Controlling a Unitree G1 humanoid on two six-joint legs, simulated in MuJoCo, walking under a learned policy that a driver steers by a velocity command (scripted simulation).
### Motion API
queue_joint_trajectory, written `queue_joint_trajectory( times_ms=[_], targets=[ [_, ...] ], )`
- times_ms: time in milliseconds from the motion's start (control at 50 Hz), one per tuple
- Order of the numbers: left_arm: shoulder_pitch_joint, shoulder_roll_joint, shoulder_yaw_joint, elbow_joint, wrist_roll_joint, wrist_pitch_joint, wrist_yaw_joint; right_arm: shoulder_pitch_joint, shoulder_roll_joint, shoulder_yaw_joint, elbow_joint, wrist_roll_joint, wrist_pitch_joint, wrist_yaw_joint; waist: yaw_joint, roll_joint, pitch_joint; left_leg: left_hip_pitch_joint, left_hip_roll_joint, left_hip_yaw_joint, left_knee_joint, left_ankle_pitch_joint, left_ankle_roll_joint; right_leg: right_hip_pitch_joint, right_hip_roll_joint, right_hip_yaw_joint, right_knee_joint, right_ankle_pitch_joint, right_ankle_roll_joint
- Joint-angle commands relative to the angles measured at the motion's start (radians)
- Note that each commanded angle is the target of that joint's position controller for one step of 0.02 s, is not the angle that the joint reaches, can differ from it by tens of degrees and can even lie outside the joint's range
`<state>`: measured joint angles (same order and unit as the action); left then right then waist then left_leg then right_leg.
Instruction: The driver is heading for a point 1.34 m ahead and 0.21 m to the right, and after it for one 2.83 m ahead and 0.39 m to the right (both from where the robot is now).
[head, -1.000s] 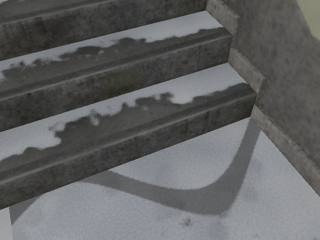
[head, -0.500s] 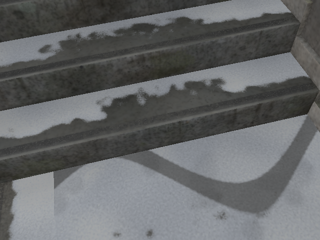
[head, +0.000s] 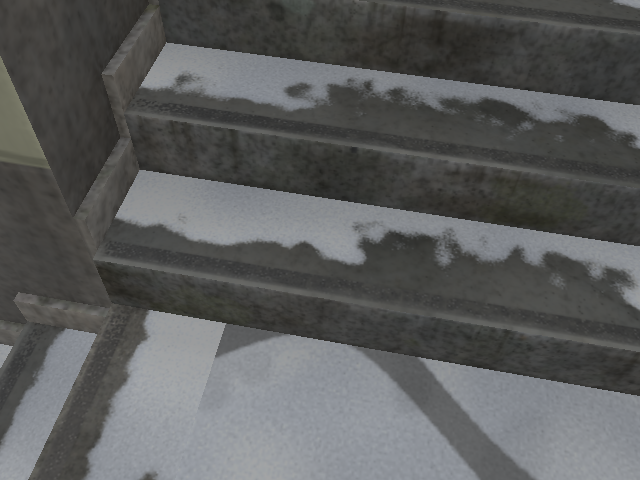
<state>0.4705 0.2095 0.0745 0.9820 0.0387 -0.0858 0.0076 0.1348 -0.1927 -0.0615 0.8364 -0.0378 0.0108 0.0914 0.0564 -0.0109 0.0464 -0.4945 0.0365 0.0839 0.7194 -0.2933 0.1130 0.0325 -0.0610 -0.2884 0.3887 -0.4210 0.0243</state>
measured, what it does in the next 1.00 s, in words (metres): walks ahead, turning right: left foot, then right foot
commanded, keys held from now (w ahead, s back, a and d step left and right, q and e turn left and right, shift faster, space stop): w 0.16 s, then no key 0.08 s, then e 0.76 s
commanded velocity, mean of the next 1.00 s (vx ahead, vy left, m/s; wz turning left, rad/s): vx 0.18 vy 0.00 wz -0.19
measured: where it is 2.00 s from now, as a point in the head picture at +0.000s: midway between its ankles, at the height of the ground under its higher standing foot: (346, 458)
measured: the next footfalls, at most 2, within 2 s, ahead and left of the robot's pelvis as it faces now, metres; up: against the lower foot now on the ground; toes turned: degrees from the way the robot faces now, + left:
left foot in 0.04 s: +0.13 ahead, +0.09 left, +0.00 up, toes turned +6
right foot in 0.54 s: +0.39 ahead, +0.00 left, +0.00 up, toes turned -3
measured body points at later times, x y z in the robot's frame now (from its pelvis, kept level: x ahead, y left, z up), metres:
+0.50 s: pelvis +0.22 +0.05 +0.00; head +0.26 +0.06 +0.45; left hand +0.31 +0.28 -0.14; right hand +0.22 -0.19 -0.14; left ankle +0.10 +0.09 -0.73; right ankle +0.36 -0.02 -0.70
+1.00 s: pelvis +0.30 +0.06 +0.01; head +0.33 +0.04 +0.46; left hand +0.43 +0.33 -0.11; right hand +0.34 -0.23 -0.12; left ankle +0.36 +0.22 -0.68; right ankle +0.35 +0.00 -0.73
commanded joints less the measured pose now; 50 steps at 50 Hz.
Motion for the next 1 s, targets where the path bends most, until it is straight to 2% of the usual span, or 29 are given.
queue_joint_trajectory(
  times_ms=[20, 40, 60, 80, 100, 140, 180, 200, 240, 260, 320, 360, 400, 420, 440, 500, 520, 540, 560, 580, 600, 620, 640, 660, 680, 720, 780, 820, 1000],
  targets=[
    [-0.024, 0.152, 0.027, -0.024, -0.006, 0.009, -0.001, 0.044, -0.065, -0.018, -0.059, 0.003, -0.031, -0.016, -0.096, -0.086, 0.023, 0.190, -0.095, 0.084, -0.129, -0.011, 0.051, -0.115, -0.236, 0.073, 0.057, 0.707, -0.170],
    [-0.008, 0.125, 0.011, -0.026, -0.010, 0.014, -0.004, 0.241, -0.107, -0.039, 0.011, -0.014, -0.054, -0.026, -0.171, -0.008, -0.088, 0.439, -0.136, 0.061, -0.202, 0.030, 0.074, -0.192, -0.190, 0.018, 0.304, 0.810, -0.151],
    [-0.025, 0.052, -0.019, -0.077, -0.030, 0.019, -0.010, 0.399, -0.196, -0.059, 0.034, -0.022, -0.065, -0.041, -0.233, 0.189, -0.212, 0.717, 0.126, -0.385, -0.374, -0.320, 0.159, -0.496, -0.105, -0.012, 0.668, 0.474, -0.096],
    [-0.038, 0.061, -0.011, -0.104, -0.027, 0.010, -0.016, 0.405, -0.269, -0.073, 0.049, 0.012, -0.066, -0.055, -0.194, 0.290, -0.250, 0.795, 0.335, -0.841, -0.554, -0.274, 0.220, -0.737, 0.049, 0.145, 0.906, -0.072, -0.076],
    [-0.136, 0.140, 0.003, -0.127, -0.028, 0.007, -0.012, 0.322, -0.241, -0.063, 0.046, 0.014, -0.066, -0.063, -0.172, 0.128, -0.151, 0.730, 0.316, -0.687, -0.516, -0.136, 0.186, -0.802, -0.022, 0.262, 0.934, 0.014, -0.093],
    [-0.155, 0.098, -0.008, -0.102, -0.048, -0.006, -0.023, 0.174, -0.161, -0.035, 0.027, 0.020, -0.077, -0.065, -0.086, 0.007, -0.056, 0.548, 0.220, -0.438, -0.515, 0.166, 0.119, -0.690, -0.081, 0.292, 0.805, 0.174, -0.120],
    [-0.112, 0.082, -0.009, -0.074, -0.013, 0.016, -0.031, 0.149, -0.104, -0.009, 0.043, 0.029, -0.097, -0.076, -0.039, 0.052, -0.003, 0.452, 0.152, -0.284, -0.537, 0.414, 0.069, -0.612, -0.088, 0.276, 0.746, 0.197, -0.096],
    [-0.081, 0.073, -0.008, -0.056, -0.010, 0.030, -0.035, 0.164, -0.082, 0.004, 0.054, 0.035, -0.104, -0.075, -0.016, 0.053, -0.003, 0.443, 0.135, -0.229, -0.505, 0.646, 0.059, -0.587, -0.070, 0.266, 0.742, 0.195, -0.085],
    [-0.075, 0.058, -0.008, -0.047, 0.001, 0.043, -0.045, 0.197, -0.113, 0.003, 0.072, 0.031, -0.116, -0.073, 0.001, 0.066, -0.012, 0.421, 0.116, -0.143, -0.469, 0.955, 0.036, -0.575, -0.035, 0.237, 0.713, 0.215, -0.053],
    [-0.081, 0.054, -0.006, -0.049, 0.010, 0.049, -0.049, 0.230, -0.125, 0.006, 0.095, 0.039, -0.111, -0.085, 0.000, 0.069, -0.014, 0.434, 0.118, -0.131, -0.469, 0.973, 0.021, -0.601, -0.024, 0.235, 0.700, 0.235, -0.036],
    [-0.175, 0.039, -0.015, -0.074, -0.007, 0.054, -0.041, 0.257, -0.119, 0.018, 0.120, 0.035, -0.107, -0.106, -0.024, 0.096, 0.003, 0.440, 0.112, -0.066, -0.485, 0.969, -0.009, -0.637, 0.002, 0.217, 0.602, 0.311, -0.027],
    [-0.275, 0.028, -0.027, -0.096, -0.011, 0.050, -0.034, 0.239, -0.085, 0.035, 0.130, 0.032, -0.108, -0.117, -0.052, 0.095, 0.022, 0.446, 0.101, -0.024, -0.498, 0.939, -0.017, -0.622, 0.032, 0.212, 0.468, 0.370, -0.046],
    [-0.305, 0.028, -0.035, -0.100, -0.016, 0.045, -0.032, 0.236, -0.094, 0.040, 0.140, 0.030, -0.106, -0.130, -0.061, 0.102, 0.028, 0.468, 0.100, 0.006, -0.487, 0.934, -0.021, -0.582, 0.057, 0.194, 0.337, 0.402, -0.065],
    [-0.324, 0.025, -0.041, -0.107, -0.003, 0.046, -0.032, 0.243, -0.085, 0.042, 0.149, 0.035, -0.109, -0.138, -0.059, 0.108, 0.022, 0.489, 0.126, 0.010, -0.457, 0.971, -0.018, -0.559, 0.068, 0.188, 0.297, 0.397, -0.080],
    [-0.319, 0.039, -0.040, -0.110, 0.005, 0.041, -0.034, 0.243, -0.089, 0.043, 0.151, 0.030, -0.107, -0.145, -0.050, 0.104, 0.008, 0.501, 0.135, 0.016, -0.419, 1.052, -0.029, -0.523, 0.082, 0.178, 0.278, 0.376, -0.093],
    [-0.177, 0.081, -0.031, -0.072, -0.008, 0.025, -0.017, 0.208, -0.149, 0.024, 0.153, 0.027, -0.099, -0.173, 0.003, 0.117, -0.061, 0.554, 0.159, 0.010, -0.210, 1.207, -0.032, -0.406, 0.135, 0.162, 0.210, 0.284, -0.140],
    [-0.082, 0.094, -0.024, -0.044, -0.013, 0.017, -0.012, 0.194, -0.158, 0.018, 0.151, 0.024, -0.092, -0.171, 0.042, 0.110, -0.096, 0.543, 0.149, 0.015, -0.069, 1.134, -0.036, -0.329, 0.135, 0.179, 0.148, 0.316, -0.165],
    [0.002, 0.111, -0.014, -0.023, -0.004, 0.005, -0.009, 0.136, -0.177, 0.010, 0.132, 0.035, -0.086, -0.161, 0.107, 0.065, -0.121, 0.461, 0.088, 0.051, 0.165, 0.917, -0.053, -0.211, 0.102, 0.223, 0.006, 0.488, -0.200],
    [0.014, 0.195, 0.006, -0.028, 0.003, 0.004, 0.000, 0.139, -0.152, 0.014, 0.079, 0.034, -0.093, -0.148, 0.070, -0.084, -0.179, 0.227, -0.043, 0.079, 0.463, 0.220, -0.069, -0.023, -0.115, 0.487, 0.092, 1.031, -0.261],
    [-0.019, 0.251, 0.019, -0.036, -0.015, 0.018, 0.004, 0.268, -0.075, 0.023, 0.073, 0.047, -0.082, -0.136, -0.033, -0.222, -0.280, 0.019, -0.181, -0.054, 0.716, -0.311, -0.104, 0.095, -0.314, 0.823, 0.062, 1.420, -0.473],
    [-0.076, 0.226, 0.024, -0.053, -0.055, 0.035, -0.003, 0.302, -0.089, 0.030, 0.096, 0.011, -0.068, -0.129, -0.051, -0.092, -0.281, 0.012, -0.093, -0.151, 0.721, -0.251, -0.096, 0.009, -0.313, 0.796, -0.013, 1.121, -0.489],
    [-0.155, 0.162, 0.012, -0.081, -0.058, 0.052, -0.002, 0.221, -0.118, 0.021, 0.086, 0.005, -0.061, -0.124, -0.047, -0.007, -0.130, -0.022, -0.066, -0.141, 0.683, -0.200, -0.104, -0.141, -0.255, 0.723, -0.066, 0.834, -0.452],
    [-0.205, 0.114, -0.001, -0.094, -0.047, 0.068, -0.002, 0.170, -0.127, 0.013, 0.072, 0.001, -0.054, -0.124, -0.070, 0.057, -0.043, -0.028, -0.038, -0.138, 0.588, -0.163, -0.107, -0.248, -0.193, 0.669, -0.112, 0.647, -0.386],
    [-0.216, 0.100, -0.006, -0.099, -0.045, 0.075, 0.000, 0.140, -0.131, 0.010, 0.056, -0.004, -0.039, -0.125, -0.073, 0.047, -0.019, -0.008, -0.023, -0.137, 0.512, -0.132, -0.114, -0.302, -0.144, 0.626, -0.131, 0.576, -0.343],
    [-0.219, 0.103, -0.006, -0.099, -0.033, 0.081, -0.001, 0.149, -0.105, 0.016, 0.055, -0.005, -0.022, -0.125, -0.075, 0.018, -0.033, 0.027, -0.035, -0.120, 0.475, -0.105, -0.120, -0.326, -0.110, 0.593, -0.131, 0.546, -0.313],
    [-0.226, 0.158, 0.010, -0.105, -0.017, 0.066, -0.005, 0.155, -0.085, 0.019, 0.053, 0.002, 0.002, -0.135, -0.077, -0.012, -0.080, 0.064, -0.050, -0.118, 0.407, -0.066, -0.135, -0.340, -0.086, 0.586, -0.121, 0.545, -0.267],
    [-0.222, 0.188, 0.022, -0.105, -0.021, 0.065, -0.003, 0.103, -0.108, 0.011, 0.035, 0.009, 0.022, -0.147, -0.051, -0.070, -0.090, 0.015, -0.055, -0.132, 0.287, -0.042, -0.152, -0.300, -0.066, 0.636, -0.136, 0.324, -0.187],
    [-0.211, 0.193, 0.026, -0.106, -0.034, 0.084, 0.004, 0.054, -0.135, 0.003, 0.016, 0.010, 0.021, -0.142, -0.025, -0.096, -0.079, -0.028, -0.051, -0.142, 0.243, -0.023, -0.161, -0.267, -0.047, 0.665, -0.151, 0.198, -0.173],
    [-0.213, 0.219, 0.043, -0.124, -0.016, 0.101, 0.004, -0.003, -0.152, 0.003, -0.024, 0.026, -0.001, -0.144, 0.001, -0.119, -0.089, -0.020, -0.083, -0.184, 0.079, -0.091, -0.141, -0.184, -0.058, 0.826, -0.125, 0.143, -0.206]
  ],
)
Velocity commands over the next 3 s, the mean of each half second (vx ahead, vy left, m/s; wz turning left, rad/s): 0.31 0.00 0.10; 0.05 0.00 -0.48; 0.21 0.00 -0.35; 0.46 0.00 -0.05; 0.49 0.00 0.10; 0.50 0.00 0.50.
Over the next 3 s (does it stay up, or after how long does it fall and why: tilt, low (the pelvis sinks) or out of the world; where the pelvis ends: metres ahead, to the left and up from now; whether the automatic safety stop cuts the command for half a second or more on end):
stays up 0.88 -0.19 0.18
